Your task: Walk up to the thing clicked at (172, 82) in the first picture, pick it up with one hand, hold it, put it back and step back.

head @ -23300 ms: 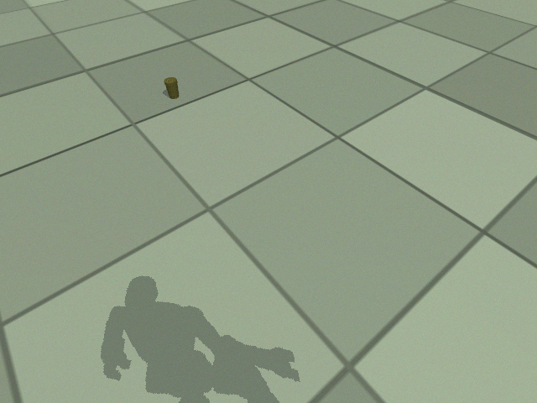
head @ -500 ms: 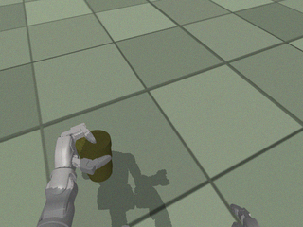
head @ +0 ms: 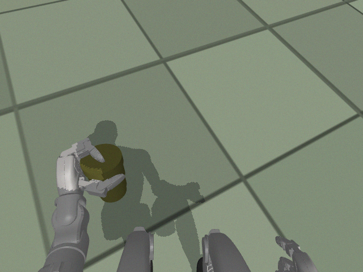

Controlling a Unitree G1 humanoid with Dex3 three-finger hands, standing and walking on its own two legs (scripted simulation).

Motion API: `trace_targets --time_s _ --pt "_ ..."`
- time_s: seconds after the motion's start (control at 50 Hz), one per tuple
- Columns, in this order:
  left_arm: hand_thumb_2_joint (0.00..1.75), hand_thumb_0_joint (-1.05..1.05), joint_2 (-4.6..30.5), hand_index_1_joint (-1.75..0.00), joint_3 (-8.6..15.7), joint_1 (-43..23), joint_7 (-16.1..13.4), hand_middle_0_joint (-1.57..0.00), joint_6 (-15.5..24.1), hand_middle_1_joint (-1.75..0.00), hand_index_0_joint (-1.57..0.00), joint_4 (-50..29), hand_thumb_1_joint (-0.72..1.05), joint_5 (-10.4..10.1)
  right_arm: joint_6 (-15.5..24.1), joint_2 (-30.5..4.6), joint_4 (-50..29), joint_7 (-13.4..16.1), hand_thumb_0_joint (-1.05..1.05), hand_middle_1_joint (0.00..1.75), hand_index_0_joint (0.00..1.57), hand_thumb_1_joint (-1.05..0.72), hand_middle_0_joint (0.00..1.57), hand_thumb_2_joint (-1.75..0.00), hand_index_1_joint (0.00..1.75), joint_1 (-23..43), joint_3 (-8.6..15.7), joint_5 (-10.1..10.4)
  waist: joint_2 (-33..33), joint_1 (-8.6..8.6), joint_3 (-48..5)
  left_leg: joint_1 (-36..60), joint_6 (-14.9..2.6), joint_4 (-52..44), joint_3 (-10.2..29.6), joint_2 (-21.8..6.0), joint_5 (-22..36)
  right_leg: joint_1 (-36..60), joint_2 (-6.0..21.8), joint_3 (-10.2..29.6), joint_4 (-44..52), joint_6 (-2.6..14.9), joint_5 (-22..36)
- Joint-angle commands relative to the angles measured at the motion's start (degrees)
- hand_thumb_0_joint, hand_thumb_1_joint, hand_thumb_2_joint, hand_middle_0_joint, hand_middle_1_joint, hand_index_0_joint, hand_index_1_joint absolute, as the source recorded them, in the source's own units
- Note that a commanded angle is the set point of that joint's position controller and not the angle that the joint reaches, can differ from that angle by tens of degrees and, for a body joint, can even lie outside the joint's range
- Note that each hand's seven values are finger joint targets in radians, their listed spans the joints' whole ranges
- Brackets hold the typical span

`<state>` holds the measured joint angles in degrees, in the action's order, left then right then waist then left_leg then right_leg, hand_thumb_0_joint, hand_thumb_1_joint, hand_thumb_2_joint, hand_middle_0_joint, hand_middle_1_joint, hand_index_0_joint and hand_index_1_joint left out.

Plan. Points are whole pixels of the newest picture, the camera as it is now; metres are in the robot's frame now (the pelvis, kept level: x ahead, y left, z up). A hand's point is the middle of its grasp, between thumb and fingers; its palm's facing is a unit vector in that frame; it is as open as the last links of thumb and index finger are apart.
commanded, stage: crouch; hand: left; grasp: from the side
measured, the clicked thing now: (107, 175) +0.34 +0.18 -0.06
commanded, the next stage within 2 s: lower in 1.36 s
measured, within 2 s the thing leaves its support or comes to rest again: neither
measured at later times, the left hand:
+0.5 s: hand (114, 186) +0.37 +0.21 -0.26, palm faces +0.23 -0.97 -0.03, open 7.5 cm
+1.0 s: hand (117, 192) +0.39 +0.22 -0.39, palm faces +0.21 -0.98 -0.01, open 7.6 cm
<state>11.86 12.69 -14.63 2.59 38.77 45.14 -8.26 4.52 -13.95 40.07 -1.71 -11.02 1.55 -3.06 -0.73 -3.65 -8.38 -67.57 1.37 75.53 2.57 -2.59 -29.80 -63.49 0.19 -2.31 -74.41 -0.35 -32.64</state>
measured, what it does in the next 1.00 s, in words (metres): lowers itself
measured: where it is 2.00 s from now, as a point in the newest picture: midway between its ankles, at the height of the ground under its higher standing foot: outside the picture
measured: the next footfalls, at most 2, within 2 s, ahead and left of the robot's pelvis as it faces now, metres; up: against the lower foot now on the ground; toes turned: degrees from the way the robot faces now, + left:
none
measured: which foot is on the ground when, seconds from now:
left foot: down 0.00-1.00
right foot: down 0.00-1.00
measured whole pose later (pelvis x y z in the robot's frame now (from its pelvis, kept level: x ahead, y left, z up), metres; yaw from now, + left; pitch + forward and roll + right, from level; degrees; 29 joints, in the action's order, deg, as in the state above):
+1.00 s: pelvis -0.06 +0.00 -0.31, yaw -7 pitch +29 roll -6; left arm 25.9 31.1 -34.0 8.1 46.7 64.2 -6.5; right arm -0.4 -15.2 44.1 -4.9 -3.4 -6.0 -9.0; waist -3.6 -8.6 -1.7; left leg -128.6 2.3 137.3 9.6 -2.6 -38.0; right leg -122.8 -2.3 -5.2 -134.8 -0.7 -41.2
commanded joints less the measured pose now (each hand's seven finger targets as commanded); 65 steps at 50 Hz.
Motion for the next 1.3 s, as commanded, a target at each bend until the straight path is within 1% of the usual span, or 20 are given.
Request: trace_targets --time_s 0.0,0.02,0.06,0.08,0.12,0.2,0.22,0.26,0.28,0.32,0.34,0.4,0.44,0.52,0.7,0.88,0.92,0.94,1.16,1.28 --pt "1.17 0.0 9.73 -1.33 3.4 -20.43 0.87 -1.24 10.89 -1.32 -1.24 -14.43 0.11 -1.29 1.8 -9.26 -5.09 -0.37 0.0 0.3 0.2 -0.9 0.2 -0.91 0.3 0.26 2.85 -0.28 8.14 0.95 -29.24 12.75 -1.53 0.08 1.43 1.94 9.63 -4.0 -1.7 0.06 -0.56 2.54 10.72" --pt "1.17 0.0 8.8 -1.32 3.1 -20.0 0.84 -1.24 11.15 -1.31 -1.24 -14.01 0.12 -1.68 1.66 -9.57 -5.22 -0.5 0.0 0.3 0.2 -0.91 0.2 -0.91 0.3 0.4 2.86 -0.16 8.58 1.23 -30.16 12.26 -1.28 1.1 1.76 1.88 10.93 -6.56 -1.98 -0.65 -2.78 2.76 11.15" --pt "1.18 0.0 13.06 -1.32 6.23 -22.67 0.6 -1.23 11.81 -1.31 -1.23 -16.32 0.1 -1.61 1.12 -10.09 -4.53 -0.63 0.0 0.3 0.2 -0.92 0.2 -0.91 0.3 0.2 3.17 -0.4 10.72 1.65 -33.53 10.46 -1.36 4.45 1.55 1.76 11.59 -8.81 -1.99 -0.08 -5.58 2.75 11.39" --pt "1.18 0.0 9.49 -1.32 4.35 -19.81 0.89 -1.22 11.48 -1.31 -1.22 -12.46 0.12 -1.9 0.87 -10.19 -4.7 -0.87 0.0 0.3 0.2 -0.91 0.2 -0.91 0.3 0.6 2.97 -0.42 9.51 1.18 -33.29 9.09 -1.33 5.7 2.06 1.65 12.71 -11.21 -2.15 -0.7 -7.58 2.81 11.95" --pt "1.22 0.0 13.31 -1.35 7.74 -22.72 0.21 -1.23 12.3 -1.33 -1.23 -16.53 0.14 -1.91 0.47 -10.77 -3.56 -1.18 0.0 0.3 0.2 -0.92 0.2 -0.92 0.3 -0.02 3.21 -0.83 11.89 2.1 -37.84 8.96 -1.28 9.12 2.25 1.51 15.49 -14.05 -2.21 -0.6 -11.14 2.9 13.3" --pt "1.26 0.0 11.45 -1.37 6.78 -22.95 0.99 -1.25 12.48 -1.36 -1.25 -14.8 0.18 -2.43 -0.1 -10.41 -1.58 -1.46 0.0 0.3 0.2 -0.93 0.2 -0.92 0.3 -1.45 2.8 -1.45 8.14 0.3 -42.68 3.89 -2.28 17.52 1.91 1.5 21.78 -13.65 -2.42 0.14 -15.62 1.97 20.49" --pt "1.27 0.0 12.55 -1.36 8.37 -22.56 1.3 -1.23 12.35 -1.35 -1.23 -12.79 0.19 -2.62 -0.23 -10.68 -1.4 -1.68 0.0 0.3 0.2 -0.93 0.2 -0.92 0.3 -0.98 2.74 -1.47 6.86 0.48 -41.73 1.12 -2.51 18.78 1.78 1.57 20.86 -13.9 -2.49 0.36 -16.57 1.82 20.36" --pt "1.27 0.0 11.5 -1.37 7.5 -25.51 2.1 -1.24 12.49 -1.35 -1.24 -8.15 0.18 -2.41 -0.16 -10.65 -0.85 -2.11 0.0 0.3 0.2 -0.93 0.2 -0.92 0.3 -0.02 2.55 -1.69 5.91 -0.71 -39.25 -3.64 -2.48 21.57 2.12 1.26 17.29 -19.27 -2.67 -0.04 -19.64 1.96 17.03" --pt "1.28 0.0 15.18 -1.37 10.48 -27.74 1.96 -1.23 13.21 -1.35 -1.23 -9.15 0.18 -1.73 -0.34 -10.69 -0.58 -2.2 0.0 0.3 0.2 -0.92 0.2 -0.92 0.3 -0.26 2.66 -2.03 6.24 -0.21 -41.07 -5.74 -2.69 23.32 1.62 1.32 16.54 -19.03 -2.58 0.44 -20.66 1.85 16.8" --pt "1.28 0.0 15.06 -1.4 9.96 -29.69 2.52 -1.24 13.63 -1.39 -1.24 -4.84 0.13 -1.12 -0.69 -10.5 -0.12 -2.49 0.0 0.3 0.2 -0.93 0.2 -0.92 0.3 0.22 2.26 -2.38 5.07 -1.04 -39.14 -10.5 -2.77 26.09 1.49 1.14 12.08 -22.12 -2.62 0.63 -22.47 1.74 13.12" --pt "1.29 0.0 16.04 -1.4 11.37 -29.69 2.57 -1.24 13.86 -1.39 -1.25 -2.87 0.14 -1.04 -0.76 -10.63 0.07 -2.64 0.0 0.3 0.2 -0.92 0.2 -0.92 0.3 0.76 2.02 -2.52 3.77 -0.71 -38.29 -12.98 -2.88 27.16 1.27 1.03 10.09 -22.62 -2.62 0.95 -23.1 1.64 11.41" --pt "1.3 0.0 20.96 -1.41 15.14 -34.41 2.39 -1.25 15.3 -1.39 -1.25 -2.07 0.15 -0.57 -1.13 -10.57 0.2 -2.95 0.0 0.3 0.2 -0.92 0.2 -0.92 0.3 1.18 1.2 -3.39 6.59 0.0 -39.76 -17.1 -2.49 30.62 0.65 1.09 6.92 -25.09 -2.7 1.48 -26.4 1.74 7.78" --pt "1.32 0.0 21.36 -1.42 14.91 -37.27 2.33 -1.25 16.08 -1.41 -1.25 -2.21 0.15 0.05 -1.44 -10.46 0.05 -3.16 0.0 0.3 0.2 -0.92 0.2 -0.92 0.3 1.61 0.85 -3.93 8.16 -0.49 -39.9 -19.52 -2.05 32.14 0.22 1.08 3.64 -26.78 -2.86 1.43 -28.1 1.86 4.49" --pt "1.3 0.0 27.39 -1.4 18.58 -39.57 2.57 -1.23 16.53 -1.39 -1.23 -2.34 0.15 1.26 -2.06 -11.57 0.32 -3.08 0.0 0.3 0.2 -0.92 0.2 -0.92 0.3 1.81 0.5 -4.43 12.64 0.09 -41.46 -20.14 -1.29 33.91 0.08 0.91 -0.05 -31.03 -3.25 -0.13 -32.83 2.56 1.13" --pt "1.23 0.0 26.32 -1.33 17.44 -41.56 4.99 -1.18 14.62 -1.31 -1.18 2.08 0.12 0.53 -2.92 -13.21 1.33 -2.43 0.0 0.3 0.2 -0.93 0.2 -0.92 0.3 1.68 -0.99 -4.83 13.68 -3.1 -36.94 -27.06 -1.34 40.57 0.52 0.94 -3.7 -38.25 -3.62 -3.17 -39.84 2.55 -0.37" --pt "1.22 0.0 29.95 -1.31 21.03 -38.8 5.75 -1.17 14.52 -1.3 -1.17 4.6 0.17 -0.6 -3.59 -15.03 1.14 -2.39 0.0 0.3 0.2 -0.92 0.2 -0.91 0.3 2.12 -2.84 -5.39 12.16 -2.71 -33.3 -32.74 -1.36 45.78 1.47 0.98 -4.03 -40.84 -4.07 -4.91 -44.55 2.37 0.13" --pt "1.23 0.0 29.05 -1.33 20.24 -38.12 5.64 -1.2 14.86 -1.32 -1.2 4.53 0.17 -0.61 -3.75 -14.86 1.09 -2.44 0.0 0.3 0.2 -0.92 0.2 -0.91 0.3 2.74 -3.41 -5.63 12.3 -2.91 -32.45 -34.12 -1.33 46.59 1.71 0.96 -4.12 -41.15 -4.18 -5.09 -45.36 2.39 0.3" --pt "1.25 0.0 32.23 -1.34 22.54 -38.9 5.38 -1.2 15.28 -1.32 -1.2 1.72 0.18 -0.45 -3.88 -15.16 1.36 -2.4 0.0 0.3 0.2 -0.92 0.2 -0.91 0.3 2.5 -3.44 -5.92 13.47 -1.75 -33.25 -33.47 -1.21 46.96 1.74 0.9 -3.58 -41.16 -4.26 -5.16 -45.89 2.45 0.68" --pt "1.26 0.0 30.07 -1.36 19.64 -36.1 6.59 -1.22 14.97 -1.35 -1.22 1.27 0.19 -0.34 -4.72 -16.83 1.57 -2.86 0.0 0.3 0.2 -0.93 0.2 -0.92 0.3 3.79 -5.24 -7.63 17.05 -4.63 -31.34 -31.69 -0.71 50.88 3.6 0.15 0.83 -42.89 -4.61 -6.98 -49.61 2.31 4.82" --pt "1.27 0.0 30.93 -1.38 20.36 -35.69 6.76 -1.25 15.48 -1.37 -1.25 1.8 0.2 -1.31 -4.9 -17.71 0.9 -3.24 0.0 0.3 0.2 -0.93 0.2 -0.92 0.3 4.73 -6.52 -8.15 15.76 -5.05 -30.47 -33.1 -0.66 52.48 4.39 0.12 0.67 -41.63 -4.74 -7.8 -50.55 2.02 5.24"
